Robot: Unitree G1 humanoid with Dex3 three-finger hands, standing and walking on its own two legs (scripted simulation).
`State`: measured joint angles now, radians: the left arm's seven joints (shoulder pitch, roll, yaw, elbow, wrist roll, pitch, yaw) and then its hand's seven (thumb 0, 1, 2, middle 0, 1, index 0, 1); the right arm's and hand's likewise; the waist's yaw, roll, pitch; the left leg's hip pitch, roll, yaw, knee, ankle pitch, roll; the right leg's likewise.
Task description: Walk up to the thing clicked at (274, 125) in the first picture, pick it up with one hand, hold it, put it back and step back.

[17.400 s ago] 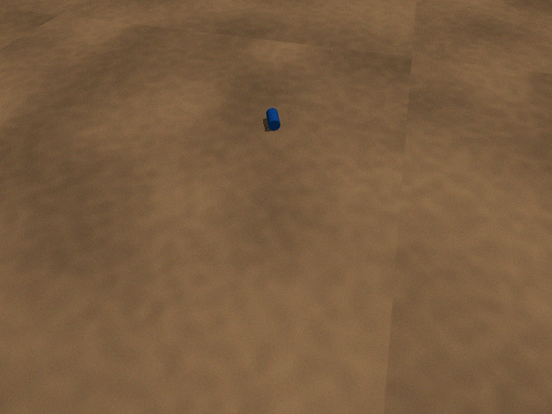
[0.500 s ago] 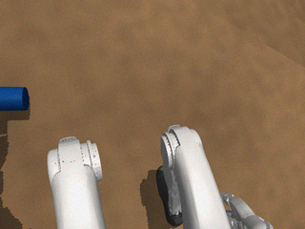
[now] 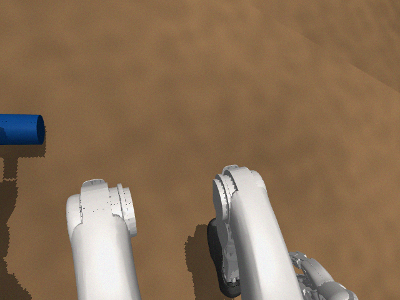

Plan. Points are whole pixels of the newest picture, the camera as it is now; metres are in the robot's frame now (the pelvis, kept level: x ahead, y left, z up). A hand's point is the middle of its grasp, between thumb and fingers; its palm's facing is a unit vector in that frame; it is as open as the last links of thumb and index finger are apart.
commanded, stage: rise first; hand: left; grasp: from above
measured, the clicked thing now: (8, 129) +0.45 +0.39 -0.28
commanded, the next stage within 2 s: none
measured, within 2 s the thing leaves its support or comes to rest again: neither
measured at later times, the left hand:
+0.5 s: hand out of the picture +0.40 +0.42 -0.12, palm faces -0.43 -0.09 -0.90, open 13.7 cm
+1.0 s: hand out of the picture +0.40 +0.42 -0.12, palm faces -0.43 -0.08 -0.90, open 13.8 cm
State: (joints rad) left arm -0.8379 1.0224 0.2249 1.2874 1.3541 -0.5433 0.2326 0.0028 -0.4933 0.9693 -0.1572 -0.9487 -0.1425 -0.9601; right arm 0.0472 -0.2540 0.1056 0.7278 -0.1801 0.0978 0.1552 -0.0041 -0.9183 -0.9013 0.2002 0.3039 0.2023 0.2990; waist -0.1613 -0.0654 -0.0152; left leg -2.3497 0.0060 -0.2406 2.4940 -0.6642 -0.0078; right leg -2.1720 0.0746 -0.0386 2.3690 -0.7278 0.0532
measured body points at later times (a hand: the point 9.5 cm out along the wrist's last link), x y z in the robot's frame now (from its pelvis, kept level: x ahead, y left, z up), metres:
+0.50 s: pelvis +0.00 +0.00 +0.00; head +0.20 +0.13 +0.38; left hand +0.42 +0.42 -0.07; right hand +0.11 -0.26 -0.09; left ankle +0.08 +0.13 -0.28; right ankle +0.11 -0.15 -0.28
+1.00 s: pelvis +0.00 +0.00 +0.00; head +0.21 +0.12 +0.38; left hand +0.42 +0.42 -0.07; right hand +0.12 -0.26 -0.09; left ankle +0.08 +0.13 -0.28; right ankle +0.11 -0.15 -0.28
